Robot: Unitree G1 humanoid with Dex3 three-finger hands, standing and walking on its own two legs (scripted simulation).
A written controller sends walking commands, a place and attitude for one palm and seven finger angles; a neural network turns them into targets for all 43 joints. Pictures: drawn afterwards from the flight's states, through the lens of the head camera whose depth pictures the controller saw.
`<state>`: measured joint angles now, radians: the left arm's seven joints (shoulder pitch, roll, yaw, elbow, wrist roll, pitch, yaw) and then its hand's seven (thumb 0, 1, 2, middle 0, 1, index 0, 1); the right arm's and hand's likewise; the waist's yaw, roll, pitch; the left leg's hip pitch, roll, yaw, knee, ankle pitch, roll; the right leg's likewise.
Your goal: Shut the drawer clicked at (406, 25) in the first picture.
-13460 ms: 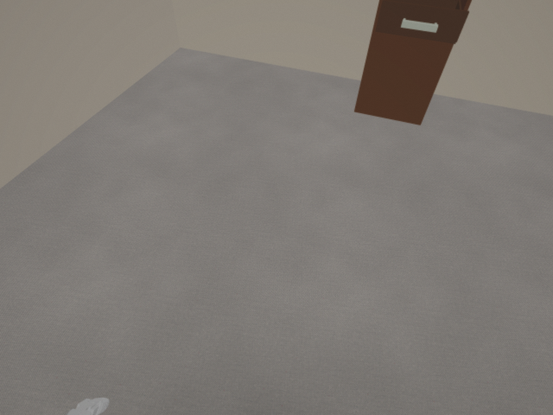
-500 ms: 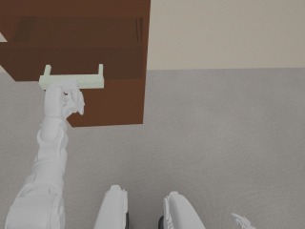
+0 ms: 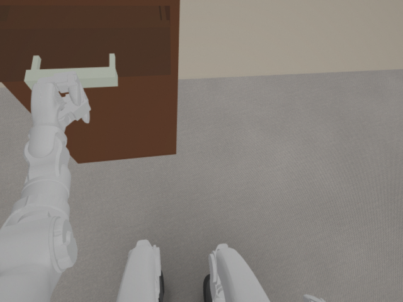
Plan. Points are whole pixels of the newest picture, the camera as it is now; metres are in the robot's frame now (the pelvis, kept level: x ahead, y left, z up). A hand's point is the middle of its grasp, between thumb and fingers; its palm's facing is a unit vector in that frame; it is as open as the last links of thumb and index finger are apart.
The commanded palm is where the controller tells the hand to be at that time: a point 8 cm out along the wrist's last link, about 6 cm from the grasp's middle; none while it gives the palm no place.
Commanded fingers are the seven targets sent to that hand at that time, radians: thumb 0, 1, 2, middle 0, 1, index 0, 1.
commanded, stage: push the drawer shut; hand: left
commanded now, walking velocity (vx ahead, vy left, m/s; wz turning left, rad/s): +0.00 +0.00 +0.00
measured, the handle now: (74, 69) +0.57 +0.23 +0.04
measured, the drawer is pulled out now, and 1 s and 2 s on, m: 0.06 0.00 0.00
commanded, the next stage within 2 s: pull the fist back off the drawer in 0.76 s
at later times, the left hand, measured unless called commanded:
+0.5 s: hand (86, 79) +0.54 +0.21 +0.04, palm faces +0.10 -0.99 -0.03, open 3.4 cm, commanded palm +0.54 +0.23 +0.04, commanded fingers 0.00 0.90 0.90 -1.40 -1.60 -1.40 -1.60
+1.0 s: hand (78, 76) +0.55 +0.22 +0.04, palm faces +0.09 -0.99 -0.05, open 3.2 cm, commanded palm +0.56 +0.22 +0.04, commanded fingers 0.00 0.90 0.90 -1.40 -1.60 -1.40 -1.60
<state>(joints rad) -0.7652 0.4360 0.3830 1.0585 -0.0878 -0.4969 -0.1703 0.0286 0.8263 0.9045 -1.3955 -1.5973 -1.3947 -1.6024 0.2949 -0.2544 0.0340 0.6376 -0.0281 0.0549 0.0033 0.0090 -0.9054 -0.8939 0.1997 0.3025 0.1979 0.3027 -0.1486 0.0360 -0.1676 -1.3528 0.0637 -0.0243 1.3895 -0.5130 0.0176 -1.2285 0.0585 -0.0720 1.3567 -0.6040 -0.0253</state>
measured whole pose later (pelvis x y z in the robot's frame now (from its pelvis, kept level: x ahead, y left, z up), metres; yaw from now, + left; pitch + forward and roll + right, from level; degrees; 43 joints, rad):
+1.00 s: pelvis -0.03 +0.00 -0.03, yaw -1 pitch +32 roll -8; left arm -1.18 0.71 0.37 1.28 0.01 -0.35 -0.17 0.03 0.62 0.93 -1.40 -1.60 -1.39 -1.60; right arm 0.34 -0.27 0.10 0.66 -0.06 0.01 -0.01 0.01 -0.90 -0.89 0.20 0.30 0.20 0.30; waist -0.26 0.03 -0.14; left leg -1.58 0.06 -0.09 1.48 -0.47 0.02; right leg -1.42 0.06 -0.13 1.42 -0.56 -0.03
